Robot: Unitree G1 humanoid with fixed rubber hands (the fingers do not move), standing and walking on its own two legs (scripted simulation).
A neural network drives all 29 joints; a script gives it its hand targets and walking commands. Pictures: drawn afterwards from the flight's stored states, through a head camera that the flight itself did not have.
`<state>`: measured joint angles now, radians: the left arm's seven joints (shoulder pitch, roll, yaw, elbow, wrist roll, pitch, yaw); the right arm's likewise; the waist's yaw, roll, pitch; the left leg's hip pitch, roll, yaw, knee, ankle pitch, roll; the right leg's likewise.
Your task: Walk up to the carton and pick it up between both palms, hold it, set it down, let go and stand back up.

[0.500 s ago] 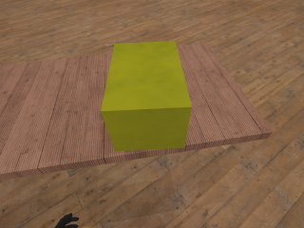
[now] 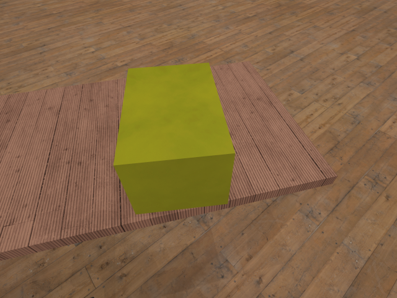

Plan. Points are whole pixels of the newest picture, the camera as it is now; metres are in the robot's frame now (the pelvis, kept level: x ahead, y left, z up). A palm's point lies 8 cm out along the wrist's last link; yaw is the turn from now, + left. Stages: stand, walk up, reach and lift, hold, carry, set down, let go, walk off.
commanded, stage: walk up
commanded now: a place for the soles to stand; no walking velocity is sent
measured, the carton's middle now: (175, 132) +0.48 +0.08 +0.07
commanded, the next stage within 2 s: stand in 0.76 s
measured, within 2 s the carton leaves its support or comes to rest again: neither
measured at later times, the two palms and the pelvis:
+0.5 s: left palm out of the picture +0.12 +0.26 -0.09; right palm out of the picture +0.06 -0.27 -0.11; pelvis +0.01 +0.01 +0.00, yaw -3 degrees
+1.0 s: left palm out of the picture +0.12 +0.26 -0.10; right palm out of the picture +0.05 -0.27 -0.11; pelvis +0.01 +0.01 +0.00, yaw -3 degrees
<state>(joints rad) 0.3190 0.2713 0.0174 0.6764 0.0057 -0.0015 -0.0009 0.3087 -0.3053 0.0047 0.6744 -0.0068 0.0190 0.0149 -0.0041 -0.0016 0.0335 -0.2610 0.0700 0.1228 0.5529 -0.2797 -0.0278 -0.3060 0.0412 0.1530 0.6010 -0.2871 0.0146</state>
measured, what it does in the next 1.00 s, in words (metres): stands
